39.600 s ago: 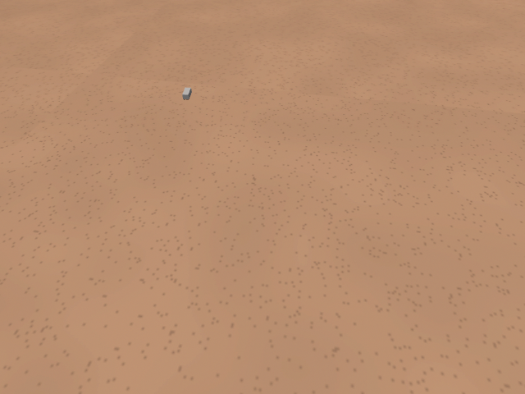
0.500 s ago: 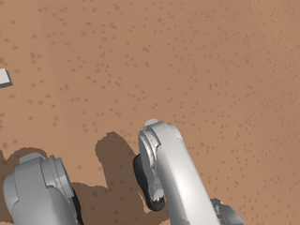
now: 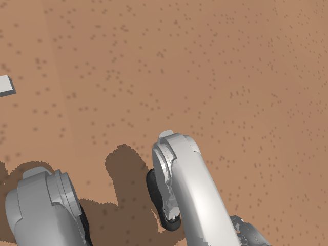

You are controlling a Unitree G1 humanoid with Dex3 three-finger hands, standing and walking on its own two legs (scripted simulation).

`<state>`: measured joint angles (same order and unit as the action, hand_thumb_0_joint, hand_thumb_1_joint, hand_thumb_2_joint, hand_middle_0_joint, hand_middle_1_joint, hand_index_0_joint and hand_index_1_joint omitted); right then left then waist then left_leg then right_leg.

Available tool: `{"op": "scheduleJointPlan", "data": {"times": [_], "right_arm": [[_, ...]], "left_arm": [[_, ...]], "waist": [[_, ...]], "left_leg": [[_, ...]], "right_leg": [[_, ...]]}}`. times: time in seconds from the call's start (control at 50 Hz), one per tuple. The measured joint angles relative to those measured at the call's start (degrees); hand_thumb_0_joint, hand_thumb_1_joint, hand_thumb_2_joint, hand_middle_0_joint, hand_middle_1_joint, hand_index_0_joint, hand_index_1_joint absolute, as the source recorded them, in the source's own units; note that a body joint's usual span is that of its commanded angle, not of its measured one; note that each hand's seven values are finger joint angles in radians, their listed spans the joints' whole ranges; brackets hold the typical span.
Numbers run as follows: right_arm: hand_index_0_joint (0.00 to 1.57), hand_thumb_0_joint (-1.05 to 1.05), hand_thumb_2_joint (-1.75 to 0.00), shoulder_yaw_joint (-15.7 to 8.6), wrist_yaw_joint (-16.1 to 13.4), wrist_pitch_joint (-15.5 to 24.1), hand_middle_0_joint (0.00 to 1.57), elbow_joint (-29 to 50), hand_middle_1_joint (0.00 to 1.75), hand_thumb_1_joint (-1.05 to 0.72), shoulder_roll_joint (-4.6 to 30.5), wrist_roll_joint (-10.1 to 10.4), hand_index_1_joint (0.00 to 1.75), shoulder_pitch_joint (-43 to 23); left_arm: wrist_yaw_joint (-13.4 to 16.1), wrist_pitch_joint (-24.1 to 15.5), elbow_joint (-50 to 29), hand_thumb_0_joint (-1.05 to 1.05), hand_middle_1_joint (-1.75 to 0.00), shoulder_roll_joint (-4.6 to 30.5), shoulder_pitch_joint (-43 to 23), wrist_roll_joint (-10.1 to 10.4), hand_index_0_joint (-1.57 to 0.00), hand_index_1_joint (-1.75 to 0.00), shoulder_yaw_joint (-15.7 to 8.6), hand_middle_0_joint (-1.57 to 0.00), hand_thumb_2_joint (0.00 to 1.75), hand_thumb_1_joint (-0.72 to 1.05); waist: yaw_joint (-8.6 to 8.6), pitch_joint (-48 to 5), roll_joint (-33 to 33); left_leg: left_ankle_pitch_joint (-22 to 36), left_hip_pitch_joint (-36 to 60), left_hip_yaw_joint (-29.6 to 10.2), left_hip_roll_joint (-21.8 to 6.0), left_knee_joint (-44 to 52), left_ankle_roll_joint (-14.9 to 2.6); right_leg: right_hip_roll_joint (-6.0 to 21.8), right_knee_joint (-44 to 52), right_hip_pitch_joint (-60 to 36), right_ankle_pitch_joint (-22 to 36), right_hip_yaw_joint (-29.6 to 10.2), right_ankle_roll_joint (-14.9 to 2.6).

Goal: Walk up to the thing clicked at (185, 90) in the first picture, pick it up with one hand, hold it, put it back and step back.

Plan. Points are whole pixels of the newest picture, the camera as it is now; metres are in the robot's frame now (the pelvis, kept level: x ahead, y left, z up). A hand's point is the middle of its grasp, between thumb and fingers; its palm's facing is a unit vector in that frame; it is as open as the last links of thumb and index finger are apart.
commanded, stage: rise first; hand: left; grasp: from above
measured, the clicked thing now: out of the picture +0.53 +0.31 -0.30
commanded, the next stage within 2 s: none
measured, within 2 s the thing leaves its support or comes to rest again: neither
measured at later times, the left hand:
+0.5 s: hand out of the picture +0.48 +0.33 -0.18, palm faces -0.45 -0.11 -0.89, open 13.4 cm
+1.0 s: hand out of the picture +0.48 +0.33 -0.18, palm faces -0.44 -0.11 -0.89, open 12.9 cm
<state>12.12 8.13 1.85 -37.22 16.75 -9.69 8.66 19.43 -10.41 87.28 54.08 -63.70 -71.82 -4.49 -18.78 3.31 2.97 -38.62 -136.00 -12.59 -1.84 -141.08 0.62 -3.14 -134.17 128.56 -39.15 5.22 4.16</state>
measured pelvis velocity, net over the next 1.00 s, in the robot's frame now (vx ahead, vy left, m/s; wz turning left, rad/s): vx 0.00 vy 0.00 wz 0.00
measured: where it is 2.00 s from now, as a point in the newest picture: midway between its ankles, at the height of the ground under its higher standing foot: (127, 227)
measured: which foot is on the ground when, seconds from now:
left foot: down 0.00-1.00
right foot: down 0.00-1.00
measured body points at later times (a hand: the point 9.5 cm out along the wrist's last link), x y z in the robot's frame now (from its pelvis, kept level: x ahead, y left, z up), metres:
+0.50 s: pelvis +0.00 +0.00 +0.00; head +0.26 +0.10 +0.35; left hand +0.50 +0.34 -0.13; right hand +0.05 -0.26 -0.08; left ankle +0.07 +0.13 -0.28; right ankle +0.11 -0.13 -0.28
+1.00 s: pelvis +0.00 +0.00 +0.00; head +0.26 +0.10 +0.35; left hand +0.50 +0.34 -0.13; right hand +0.04 -0.26 -0.08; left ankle +0.07 +0.13 -0.28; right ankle +0.11 -0.13 -0.28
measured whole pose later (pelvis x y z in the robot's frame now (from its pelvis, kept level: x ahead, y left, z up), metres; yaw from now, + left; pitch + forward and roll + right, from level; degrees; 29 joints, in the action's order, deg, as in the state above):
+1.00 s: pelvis +0.00 +0.00 +0.00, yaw +0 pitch +32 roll -12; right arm 12.5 8.1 2.2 -37.2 16.8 -9.7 9.6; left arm 19.9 -10.3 88.1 53.8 -63.9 -72.3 -4.3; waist -19.3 3.3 3.2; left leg -38.1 -136.1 -12.5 -1.7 -141.3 0.6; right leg -3.1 -134.5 128.7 -38.7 5.2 4.0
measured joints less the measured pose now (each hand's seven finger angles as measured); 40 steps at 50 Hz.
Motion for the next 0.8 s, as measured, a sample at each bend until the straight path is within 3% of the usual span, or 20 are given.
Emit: {"op": "scheduleJointPlan", "data": {"times": [0.8], "right_arm": [[0.20, 0.00, -0.90, 0.2, -0.1, -0.1, 0.21, 0.1, 0.30, -0.90, 0.0, 0.1, 0.30, 0.5]], "left_arm": [[-0.2, 0.4, 0.9, 0.00, -0.84, -0.5, -0.1, 0.0, -0.26, -0.84, 0.3, -0.26, 0.85, -0.34]], "waist": [[-0.34, 0.0, 0.0]], "left_leg": [[0.5, 0.1, 0.2, 0.2, 0.1, 0.02]], "right_leg": [[0.1, -0.1, -0.1, 0.4, -0.2, 0.03]]}}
